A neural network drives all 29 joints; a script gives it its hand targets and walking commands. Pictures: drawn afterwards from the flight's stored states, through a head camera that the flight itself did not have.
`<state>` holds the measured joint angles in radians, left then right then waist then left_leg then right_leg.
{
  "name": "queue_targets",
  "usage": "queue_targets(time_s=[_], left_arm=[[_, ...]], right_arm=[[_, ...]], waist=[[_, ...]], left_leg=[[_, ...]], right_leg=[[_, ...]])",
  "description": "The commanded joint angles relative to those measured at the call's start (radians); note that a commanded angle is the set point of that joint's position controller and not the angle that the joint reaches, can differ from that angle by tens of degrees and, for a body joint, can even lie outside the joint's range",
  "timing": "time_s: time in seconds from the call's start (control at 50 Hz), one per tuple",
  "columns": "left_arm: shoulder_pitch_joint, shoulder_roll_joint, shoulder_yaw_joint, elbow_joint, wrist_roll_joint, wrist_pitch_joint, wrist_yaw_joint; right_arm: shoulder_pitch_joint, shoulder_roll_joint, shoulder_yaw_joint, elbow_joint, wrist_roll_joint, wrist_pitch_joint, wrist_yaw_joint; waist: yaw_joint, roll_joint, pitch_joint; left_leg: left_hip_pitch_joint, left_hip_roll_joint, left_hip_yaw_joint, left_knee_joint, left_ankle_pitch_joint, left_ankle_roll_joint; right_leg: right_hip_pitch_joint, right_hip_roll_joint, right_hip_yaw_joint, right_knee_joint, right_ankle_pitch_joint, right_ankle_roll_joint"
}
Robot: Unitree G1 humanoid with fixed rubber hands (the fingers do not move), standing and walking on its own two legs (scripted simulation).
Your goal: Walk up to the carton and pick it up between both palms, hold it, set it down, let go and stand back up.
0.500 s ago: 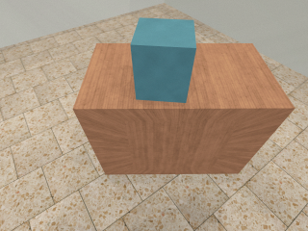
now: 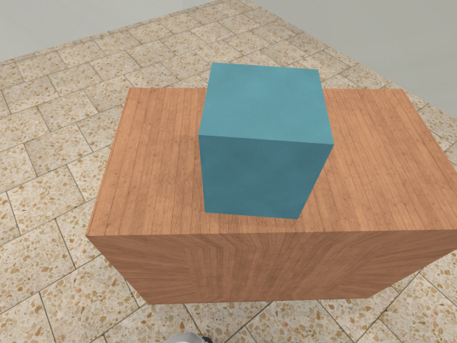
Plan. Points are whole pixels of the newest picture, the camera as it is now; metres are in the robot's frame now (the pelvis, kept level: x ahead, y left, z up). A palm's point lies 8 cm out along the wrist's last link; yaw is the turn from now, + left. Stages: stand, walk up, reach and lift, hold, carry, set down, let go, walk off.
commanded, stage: walk up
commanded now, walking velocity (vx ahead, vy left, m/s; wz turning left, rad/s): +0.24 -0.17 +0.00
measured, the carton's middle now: (257, 145) +0.48 -0.04 +0.03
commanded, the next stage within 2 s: none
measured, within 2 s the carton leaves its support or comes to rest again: neither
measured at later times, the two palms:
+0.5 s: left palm out of the picture +0.08 +0.16 -0.12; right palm out of the picture +0.05 -0.25 -0.14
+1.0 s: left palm out of the picture +0.05 +0.14 -0.13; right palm out of the picture +0.04 -0.26 -0.13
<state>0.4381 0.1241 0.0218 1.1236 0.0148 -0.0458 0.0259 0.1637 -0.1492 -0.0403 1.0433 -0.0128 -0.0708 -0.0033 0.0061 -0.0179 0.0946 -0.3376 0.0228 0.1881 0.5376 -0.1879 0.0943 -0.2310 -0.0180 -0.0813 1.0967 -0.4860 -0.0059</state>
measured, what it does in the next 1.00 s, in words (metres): steps on the spot: right foot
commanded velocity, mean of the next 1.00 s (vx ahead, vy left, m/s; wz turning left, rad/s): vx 0.04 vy -0.03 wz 0.00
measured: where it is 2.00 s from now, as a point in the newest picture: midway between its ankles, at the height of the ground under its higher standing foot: outside the picture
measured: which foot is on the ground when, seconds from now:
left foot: down 0.00-1.00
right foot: up 0.00-0.36, down 0.38-1.00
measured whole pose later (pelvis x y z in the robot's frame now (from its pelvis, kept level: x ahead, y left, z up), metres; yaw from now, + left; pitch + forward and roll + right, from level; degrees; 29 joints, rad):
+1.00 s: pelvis +0.08 -0.06 +0.02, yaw +3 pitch -1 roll +0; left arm 0.33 0.10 0.01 1.13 0.00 -0.02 0.03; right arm 0.36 -0.11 0.01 1.16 -0.01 -0.02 -0.04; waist -0.01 0.01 0.02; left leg -0.15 0.05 0.08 0.38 -0.20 -0.02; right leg -0.18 0.00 -0.10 0.35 -0.16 -0.04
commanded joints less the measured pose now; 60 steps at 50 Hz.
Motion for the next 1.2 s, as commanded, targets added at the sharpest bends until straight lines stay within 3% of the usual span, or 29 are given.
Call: queue_targets(time_s=[0.0,0.02,0.06,0.12,0.16,0.18,0.2,0.22,0.26,0.3,0.34,0.36,0.38,0.4,0.42,0.44,0.46,0.48,0.52,0.54,0.6,0.66,0.84,1.16,1.18], left_arm=[[0.023,0.072,0.041,-0.045,0.026,0.026,-0.009],[0.057,0.046,0.039,-0.035,0.018,0.040,-0.015],[0.081,0.033,0.039,-0.021,0.010,0.058,-0.025],[0.033,0.044,0.043,-0.035,0.018,0.078,-0.035],[-0.023,0.070,0.048,-0.052,0.018,0.082,-0.041],[-0.082,0.018,0.031,-0.087,-0.005,0.080,-0.036],[-0.103,0.047,0.034,-0.093,-0.017,0.072,-0.026],[-0.117,0.062,0.034,-0.091,-0.018,0.068,-0.012],[-0.113,0.063,0.026,-0.080,-0.007,0.071,0.010],[-0.119,0.059,0.016,-0.083,-0.007,0.067,0.017],[-0.071,0.061,0.009,-0.063,0.000,0.054,0.017],[-0.055,0.089,0.010,-0.057,0.008,0.039,0.019],[-0.017,0.141,0.013,-0.054,0.022,0.021,0.021],[-0.124,0.146,0.000,-0.083,-0.004,0.020,0.021],[-0.146,0.098,-0.007,-0.076,-0.012,0.025,0.013],[-0.162,0.074,-0.014,-0.072,-0.013,0.026,0.007],[-0.164,0.076,-0.014,-0.067,-0.011,0.029,0.007],[-0.149,0.081,-0.014,-0.061,-0.013,0.027,0.010],[-0.120,0.093,-0.009,-0.050,-0.023,0.023,0.011],[-0.115,0.094,-0.004,-0.049,-0.022,0.023,0.013],[-0.091,0.088,-0.002,-0.040,-0.019,0.018,0.013],[-0.077,0.085,0.002,-0.033,-0.016,0.014,0.013],[-0.049,0.057,-0.001,-0.011,-0.014,0.015,0.010],[-0.016,0.031,-0.009,0.013,-0.012,0.019,0.012],[-0.063,0.176,0.044,-0.017,-0.003,0.047,0.015]], right_arm=[[0.212,-0.147,-0.027,0.023,-0.002,0.015,-0.020],[0.195,-0.112,-0.016,0.019,-0.004,0.012,-0.019],[0.210,-0.089,-0.005,0.021,-0.003,0.000,-0.016],[0.269,-0.116,-0.003,0.034,-0.003,-0.014,-0.016],[0.307,-0.120,-0.002,0.040,-0.007,-0.014,-0.015],[0.185,-0.022,0.040,0.028,0.028,-0.011,-0.034],[0.220,-0.073,0.029,0.034,0.008,-0.017,-0.037],[0.264,-0.106,0.023,0.042,-0.006,-0.018,-0.033],[0.295,-0.109,0.025,0.039,-0.016,-0.009,-0.023],[0.281,-0.104,0.026,0.028,-0.015,0.007,-0.022],[0.235,-0.096,0.026,0.017,0.000,0.029,-0.028],[0.264,-0.077,0.030,0.023,-0.001,0.039,-0.031],[0.333,-0.033,0.036,0.022,-0.004,0.049,-0.033],[0.423,0.065,0.055,0.050,0.027,0.065,-0.035],[0.411,0.016,0.047,0.073,0.022,0.082,-0.040],[0.367,-0.014,0.038,0.068,0.014,0.087,-0.038],[0.338,-0.028,0.034,0.065,0.007,0.088,-0.033],[0.322,-0.040,0.031,0.062,0.001,0.086,-0.028],[0.332,-0.027,0.036,0.075,0.000,0.075,-0.024],[0.315,-0.048,0.028,0.076,-0.004,0.068,-0.025],[0.290,-0.037,0.032,0.083,-0.002,0.059,-0.028],[0.282,-0.026,0.037,0.088,-0.001,0.055,-0.031],[0.287,-0.034,0.043,0.108,0.000,0.051,-0.036],[0.295,-0.022,0.045,0.131,-0.002,0.047,-0.034],[0.324,-0.173,0.001,0.070,-0.025,0.050,-0.054]], waist=[[-0.034,0.020,-0.030],[-0.008,0.081,-0.026],[0.007,0.135,-0.038],[0.007,0.173,-0.028],[-0.004,0.194,-0.018],[0.070,0.288,0.008],[0.047,0.306,-0.025],[0.029,0.278,-0.060],[0.011,0.213,-0.113],[0.003,0.213,-0.116],[0.034,0.162,-0.097],[0.026,0.087,-0.093],[-0.012,-0.081,-0.109],[-0.075,-0.211,-0.073],[-0.049,-0.208,-0.033],[-0.049,-0.190,0.017],[-0.045,-0.182,0.014],[-0.045,-0.177,0.004],[-0.040,-0.109,-0.026],[-0.059,-0.091,-0.006],[-0.041,-0.012,-0.011],[-0.034,0.018,-0.028],[-0.019,0.029,-0.022],[-0.016,0.023,0.005],[-0.087,-0.082,0.034]], left_leg=[[0.147,0.387,-0.422,-0.307,0.342,0.057],[0.106,0.329,-0.332,-0.321,0.288,0.009],[0.088,0.268,-0.245,-0.335,0.233,-0.038],[0.096,0.247,-0.203,-0.343,0.213,-0.062],[0.107,0.246,-0.204,-0.360,0.132,-0.068],[-0.014,0.098,-0.026,-0.285,0.518,-0.044],[0.054,0.087,0.002,-0.243,0.731,-0.008],[0.115,0.105,-0.006,-0.216,0.819,0.023],[0.146,0.168,-0.062,-0.186,0.754,0.069],[0.125,0.210,-0.134,-0.187,0.520,0.093],[0.048,0.222,-0.188,-0.170,0.224,0.064],[0.014,0.198,-0.205,-0.149,0.058,0.016],[-0.030,0.134,-0.166,-0.033,-0.151,-0.035],[0.049,0.056,-0.127,-0.076,-0.202,-0.068],[0.135,0.045,-0.132,-0.089,-0.171,-0.079],[0.146,0.038,-0.136,-0.111,-0.098,-0.083],[0.168,0.040,-0.140,-0.131,-0.041,-0.086],[0.181,0.052,-0.145,-0.151,-0.006,-0.089],[0.183,0.064,-0.148,-0.168,0.000,-0.098],[0.186,0.068,-0.157,-0.176,0.006,-0.103],[0.163,0.075,-0.166,-0.197,0.011,-0.109],[0.154,0.081,-0.170,-0.209,0.021,-0.109],[0.135,0.092,-0.190,-0.225,0.015,-0.101],[0.122,0.094,-0.211,-0.244,-0.010,-0.090],[0.206,0.274,-0.362,-0.243,0.021,-0.042]], right_leg=[[-0.250,-0.086,0.104,0.162,0.157,0.021],[-0.213,-0.093,0.093,0.104,0.207,0.021],[-0.176,-0.074,0.059,0.041,0.249,0.023],[-0.230,-0.065,0.030,-0.009,0.299,0.040],[-0.275,-0.072,0.026,-0.037,0.332,0.052],[-0.139,-0.052,0.035,-0.184,0.365,0.033],[-0.149,0.014,-0.037,-0.249,0.355,0.033],[-0.145,0.029,-0.046,-0.277,0.330,0.030],[-0.105,0.015,-0.013,-0.346,0.253,0.020],[-0.055,-0.002,0.014,-0.444,0.236,0.006],[0.077,-0.018,0.020,-0.661,0.350,-0.010],[0.146,-0.072,0.074,-0.772,0.386,-0.005],[0.203,-0.251,0.262,-0.815,0.588,-0.005],[0.032,-0.305,0.272,-0.835,0.616,-0.091],[-0.085,-0.259,0.272,-0.889,0.340,-0.104],[-0.127,-0.207,0.254,-0.931,0.170,-0.072],[-0.121,-0.171,0.234,-0.945,0.099,-0.048],[-0.108,-0.152,0.218,-0.949,0.091,-0.037],[-0.062,-0.141,0.211,-0.941,0.104,-0.032],[-0.063,-0.134,0.204,-0.928,0.125,-0.043],[-0.017,-0.125,0.177,-0.904,0.203,-0.050],[0.021,-0.117,0.155,-0.877,0.267,-0.053],[0.048,-0.095,0.117,-0.835,0.325,-0.048],[0.034,-0.086,0.106,-0.810,0.313,-0.034],[-0.150,-0.018,-0.020,-0.588,0.253,-0.007]])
